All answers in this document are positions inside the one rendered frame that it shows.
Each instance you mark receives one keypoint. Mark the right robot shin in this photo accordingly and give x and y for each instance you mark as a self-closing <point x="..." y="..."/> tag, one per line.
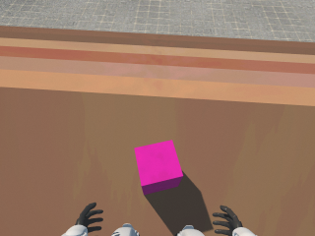
<point x="188" y="227"/>

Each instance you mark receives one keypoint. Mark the carton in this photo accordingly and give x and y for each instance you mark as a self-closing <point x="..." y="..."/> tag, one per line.
<point x="158" y="166"/>

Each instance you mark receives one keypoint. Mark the robot left forearm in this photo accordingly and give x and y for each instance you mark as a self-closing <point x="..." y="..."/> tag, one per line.
<point x="77" y="230"/>

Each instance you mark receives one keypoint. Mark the left robot shin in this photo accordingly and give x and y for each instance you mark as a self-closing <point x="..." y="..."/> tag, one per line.
<point x="128" y="225"/>

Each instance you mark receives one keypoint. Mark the robot shin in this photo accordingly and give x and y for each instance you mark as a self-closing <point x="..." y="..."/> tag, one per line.
<point x="128" y="225"/>
<point x="188" y="227"/>

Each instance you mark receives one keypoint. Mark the right robot hand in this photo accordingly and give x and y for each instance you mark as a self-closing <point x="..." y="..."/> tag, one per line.
<point x="232" y="219"/>

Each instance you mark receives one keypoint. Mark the left robot hand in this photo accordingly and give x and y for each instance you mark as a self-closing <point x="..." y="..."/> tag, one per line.
<point x="86" y="214"/>

